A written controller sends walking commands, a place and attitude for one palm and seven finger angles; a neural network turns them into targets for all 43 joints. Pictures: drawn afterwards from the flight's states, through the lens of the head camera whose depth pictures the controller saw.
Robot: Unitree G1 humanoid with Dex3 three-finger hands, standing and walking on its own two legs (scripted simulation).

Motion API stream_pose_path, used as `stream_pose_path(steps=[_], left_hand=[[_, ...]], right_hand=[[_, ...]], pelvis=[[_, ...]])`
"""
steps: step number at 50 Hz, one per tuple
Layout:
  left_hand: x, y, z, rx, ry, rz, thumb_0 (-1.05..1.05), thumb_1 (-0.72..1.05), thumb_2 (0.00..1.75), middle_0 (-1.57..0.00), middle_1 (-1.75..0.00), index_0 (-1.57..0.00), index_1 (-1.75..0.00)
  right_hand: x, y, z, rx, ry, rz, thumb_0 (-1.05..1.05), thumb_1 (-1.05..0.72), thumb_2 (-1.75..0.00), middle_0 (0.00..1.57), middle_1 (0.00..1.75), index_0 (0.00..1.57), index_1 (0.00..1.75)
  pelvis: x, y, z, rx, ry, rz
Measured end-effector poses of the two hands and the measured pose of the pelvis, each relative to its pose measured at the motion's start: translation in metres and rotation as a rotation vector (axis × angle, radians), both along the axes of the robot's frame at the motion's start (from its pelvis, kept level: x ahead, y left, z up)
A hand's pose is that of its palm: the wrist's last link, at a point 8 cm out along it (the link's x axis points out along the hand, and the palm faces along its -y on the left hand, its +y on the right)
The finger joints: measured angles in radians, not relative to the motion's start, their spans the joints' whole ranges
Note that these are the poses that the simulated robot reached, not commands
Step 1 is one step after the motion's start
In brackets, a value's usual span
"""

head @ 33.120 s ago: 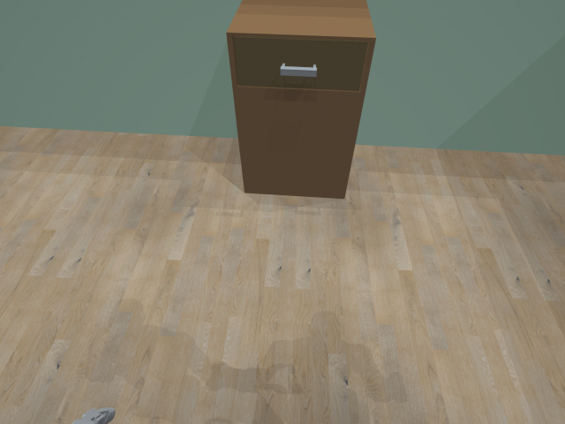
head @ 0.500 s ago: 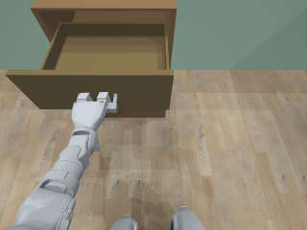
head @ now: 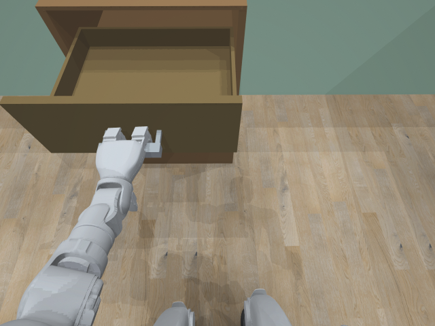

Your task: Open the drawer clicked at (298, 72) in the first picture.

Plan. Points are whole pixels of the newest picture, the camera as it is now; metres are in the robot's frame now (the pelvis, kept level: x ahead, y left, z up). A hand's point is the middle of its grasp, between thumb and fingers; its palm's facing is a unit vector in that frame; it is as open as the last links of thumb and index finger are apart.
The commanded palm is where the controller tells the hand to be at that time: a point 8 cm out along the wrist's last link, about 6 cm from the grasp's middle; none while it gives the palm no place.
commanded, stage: close the thumb around the handle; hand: left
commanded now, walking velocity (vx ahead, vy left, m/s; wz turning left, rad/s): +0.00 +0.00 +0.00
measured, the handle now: (131, 142) +0.49 +0.18 -0.02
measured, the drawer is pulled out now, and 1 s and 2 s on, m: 0.30 0.30 0.30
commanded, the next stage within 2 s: pull the drawer open in 0.72 s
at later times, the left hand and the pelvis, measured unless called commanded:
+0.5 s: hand (128, 168) +0.43 +0.18 -0.04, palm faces -0.04 -0.05 -1.00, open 7.8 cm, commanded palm +0.41 +0.18 +0.02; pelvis +0.00 +0.01 +0.00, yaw +0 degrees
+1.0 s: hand (128, 170) +0.43 +0.18 -0.04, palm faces -0.05 -0.06 -1.00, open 5.7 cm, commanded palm +0.38 +0.18 +0.02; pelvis +0.01 +0.01 +0.00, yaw -1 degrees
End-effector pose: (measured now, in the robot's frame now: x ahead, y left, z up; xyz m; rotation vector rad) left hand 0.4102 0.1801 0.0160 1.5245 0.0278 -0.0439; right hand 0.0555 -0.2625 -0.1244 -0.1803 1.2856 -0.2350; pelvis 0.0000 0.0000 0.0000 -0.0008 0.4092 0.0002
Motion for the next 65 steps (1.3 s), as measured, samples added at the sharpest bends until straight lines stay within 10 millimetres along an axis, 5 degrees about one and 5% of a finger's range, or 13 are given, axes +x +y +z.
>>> stream_pose_path(steps=[11, 31, 52, 65], left_hand=[[0.003, 0.003, -0.001, 0.003, -0.002, 0.008, -0.01, -0.32, 0.37, -0.32, -1.22, -0.33, -1.22], [0.003, 0.006, 0.000, -0.006, -0.012, 0.001, 0.00, 0.67, 0.80, -0.38, -1.32, -0.40, -1.33], [0.000, 0.005, 0.000, -0.013, 0.007, 0.010, 0.00, 0.71, 0.76, -0.30, -1.35, -0.40, -1.33], [-0.008, 0.006, 0.000, -0.039, 0.008, 0.011, 0.01, 0.73, 0.75, -0.21, -1.31, -0.32, -1.22]], right_hand=[[0.004, 0.001, -0.001, -0.004, -0.007, 0.009, 0.01, -0.90, -0.90, 0.20, 0.30, 0.20, 0.30], [0.001, 0.009, -0.001, 0.005, 0.009, 0.001, 0.01, -0.90, -0.90, 0.20, 0.30, 0.20, 0.30], [0.009, 0.010, 0.005, 0.016, -0.010, -0.026, 0.01, -0.90, -0.90, 0.20, 0.30, 0.20, 0.30], [0.050, 0.012, 0.023, 0.013, -0.075, -0.026, 0.01, -0.90, -0.90, 0.20, 0.30, 0.20, 0.30]], pelvis=[[-0.001, 0.001, -0.001, -0.001, 0.004, 0.005], [0.002, 0.007, -0.001, -0.006, 0.001, 0.000], [0.011, 0.008, 0.004, -0.007, -0.009, -0.020], [0.039, 0.011, 0.016, -0.011, -0.008, -0.052]])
